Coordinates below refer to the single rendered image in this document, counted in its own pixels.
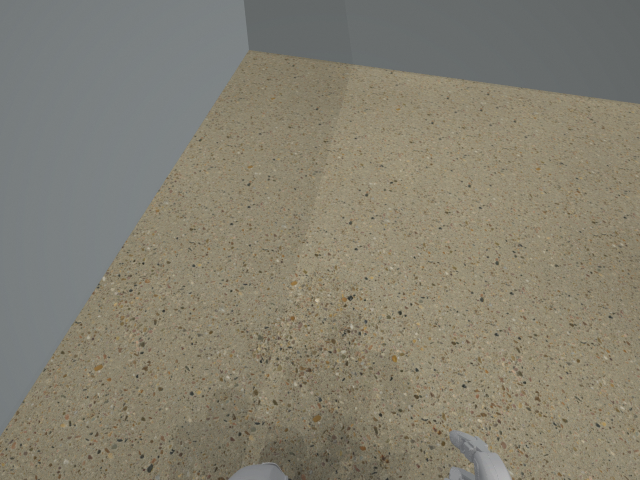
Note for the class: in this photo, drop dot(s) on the right robot hand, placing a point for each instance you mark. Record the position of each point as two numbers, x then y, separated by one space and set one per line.
487 465

